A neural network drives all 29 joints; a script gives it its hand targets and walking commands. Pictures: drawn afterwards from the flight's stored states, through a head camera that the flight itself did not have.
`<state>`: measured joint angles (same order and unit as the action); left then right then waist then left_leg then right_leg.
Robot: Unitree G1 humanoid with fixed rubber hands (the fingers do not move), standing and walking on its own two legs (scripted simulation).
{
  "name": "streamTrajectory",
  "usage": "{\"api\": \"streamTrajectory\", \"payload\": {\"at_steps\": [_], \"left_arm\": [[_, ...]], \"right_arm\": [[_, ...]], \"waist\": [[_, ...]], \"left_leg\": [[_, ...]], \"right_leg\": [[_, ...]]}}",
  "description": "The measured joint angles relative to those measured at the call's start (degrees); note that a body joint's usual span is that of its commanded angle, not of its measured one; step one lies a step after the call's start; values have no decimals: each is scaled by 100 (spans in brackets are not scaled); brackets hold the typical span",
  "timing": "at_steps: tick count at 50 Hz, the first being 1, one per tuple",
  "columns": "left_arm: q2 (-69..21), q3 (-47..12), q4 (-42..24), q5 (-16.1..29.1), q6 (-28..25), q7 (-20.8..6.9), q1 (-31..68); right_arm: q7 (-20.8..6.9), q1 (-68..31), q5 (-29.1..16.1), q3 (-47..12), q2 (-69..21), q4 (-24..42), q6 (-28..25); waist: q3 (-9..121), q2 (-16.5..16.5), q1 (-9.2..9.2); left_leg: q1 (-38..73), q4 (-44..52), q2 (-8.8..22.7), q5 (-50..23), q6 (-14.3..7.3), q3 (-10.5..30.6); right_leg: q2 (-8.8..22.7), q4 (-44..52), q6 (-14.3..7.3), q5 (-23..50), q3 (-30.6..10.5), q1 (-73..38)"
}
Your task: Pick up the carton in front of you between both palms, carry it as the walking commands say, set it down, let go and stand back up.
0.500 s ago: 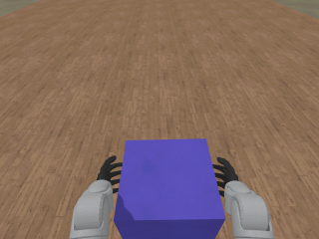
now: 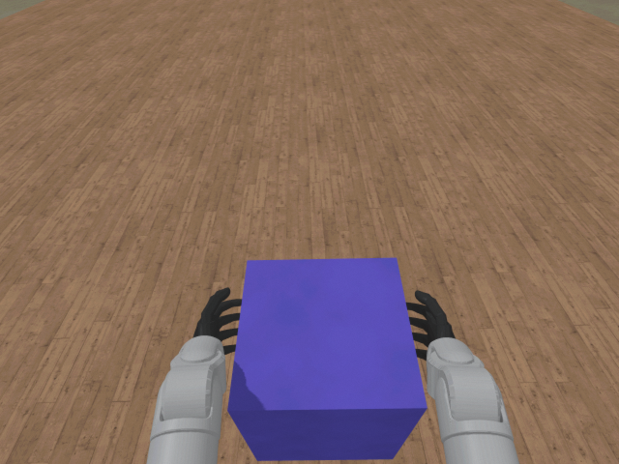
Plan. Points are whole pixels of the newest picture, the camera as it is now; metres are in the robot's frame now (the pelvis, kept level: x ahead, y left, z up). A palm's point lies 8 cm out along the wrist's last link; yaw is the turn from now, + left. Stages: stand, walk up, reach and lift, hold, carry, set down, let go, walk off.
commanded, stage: carry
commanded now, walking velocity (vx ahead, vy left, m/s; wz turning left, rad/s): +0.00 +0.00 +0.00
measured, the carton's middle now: (323, 364) +0.31 +0.00 -0.04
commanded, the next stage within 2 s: hold in 0.50 s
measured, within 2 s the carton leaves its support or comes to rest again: neither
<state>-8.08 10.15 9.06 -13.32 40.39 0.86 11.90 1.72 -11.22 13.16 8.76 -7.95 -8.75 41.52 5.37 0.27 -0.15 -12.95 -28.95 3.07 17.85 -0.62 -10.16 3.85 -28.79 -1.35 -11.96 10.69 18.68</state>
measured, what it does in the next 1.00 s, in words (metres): stands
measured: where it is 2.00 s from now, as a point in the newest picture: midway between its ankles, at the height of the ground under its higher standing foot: outside the picture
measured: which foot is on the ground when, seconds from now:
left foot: down 0.00-1.00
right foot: down 0.00-1.00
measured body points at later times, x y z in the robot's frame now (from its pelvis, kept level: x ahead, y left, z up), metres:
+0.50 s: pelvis -0.01 +0.00 +0.00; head -0.03 +0.00 +0.45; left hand +0.29 +0.16 +0.03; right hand +0.29 -0.14 +0.03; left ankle -0.03 +0.10 -0.74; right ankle +0.03 -0.10 -0.74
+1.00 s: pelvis -0.04 -0.01 +0.00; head -0.08 -0.02 +0.45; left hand +0.24 +0.17 +0.04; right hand +0.27 -0.13 +0.03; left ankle -0.03 +0.10 -0.74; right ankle +0.03 -0.11 -0.74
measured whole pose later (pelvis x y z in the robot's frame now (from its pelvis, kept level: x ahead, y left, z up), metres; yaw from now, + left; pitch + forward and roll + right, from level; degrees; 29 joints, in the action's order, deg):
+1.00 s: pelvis -0.04 -0.01 +0.00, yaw +6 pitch -10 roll +0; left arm -9.5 15.2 18.2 -16.7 39.2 -0.7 18.0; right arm 0.6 -16.1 16.8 13.4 -8.9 -15.1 42.0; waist -4.5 1.2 -0.3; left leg -3.9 -26.8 -0.2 13.4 -1.0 -0.5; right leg 0.0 -25.4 -1.0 -9.0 2.3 6.7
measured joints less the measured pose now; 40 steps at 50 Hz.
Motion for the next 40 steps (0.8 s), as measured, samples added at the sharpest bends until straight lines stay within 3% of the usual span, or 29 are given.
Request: {"api": "streamTrajectory", "payload": {"at_steps": [26,27,30,32,40], "left_arm": [[6,-35,-3,-15,126,-6,-46],[4,-53,-12,-18,96,-13,-45],[12,-141,-18,-29,23,-34,-83],[12,-152,43,-35,-4,-40,-83],[5,27,162,-39,-20,-44,-33]], "right_arm": [[1,49,9,-26,5,25,141],[5,80,13,-38,9,85,131],[10,208,22,-76,29,232,108],[20,250,24,-78,34,221,88],[-6,23,109,-49,2,-75,79]], "waist": [[-107,8,19],[-284,16,2],[-627,55,-32],[-743,40,-31],[-920,89,75]], "left_leg": [[92,24,-33,-57,-63,-13],[254,114,-93,-176,-151,127],[678,465,-220,-311,-4,496],[837,595,-290,-407,-44,602],[1019,537,-319,-470,-50,784]], "right_leg": [[15,91,6,119,-20,-119],[-68,244,14,290,-212,-322],[-240,575,104,433,-662,-785],[-281,671,129,356,-867,-984],[-257,657,109,363,-742,-1251]]}}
